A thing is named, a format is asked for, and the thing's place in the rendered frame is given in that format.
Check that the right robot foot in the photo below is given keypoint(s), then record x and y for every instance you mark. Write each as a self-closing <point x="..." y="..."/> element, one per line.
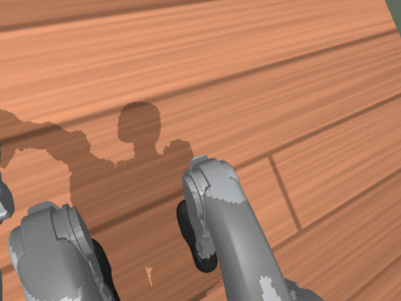
<point x="204" y="265"/>

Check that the right robot hand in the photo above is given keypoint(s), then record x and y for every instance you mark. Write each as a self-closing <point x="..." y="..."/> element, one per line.
<point x="300" y="294"/>

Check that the left robot arm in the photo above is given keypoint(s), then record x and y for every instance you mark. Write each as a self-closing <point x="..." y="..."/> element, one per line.
<point x="6" y="211"/>

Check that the left robot foot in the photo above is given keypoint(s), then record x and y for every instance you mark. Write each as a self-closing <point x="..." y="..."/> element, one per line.
<point x="105" y="269"/>

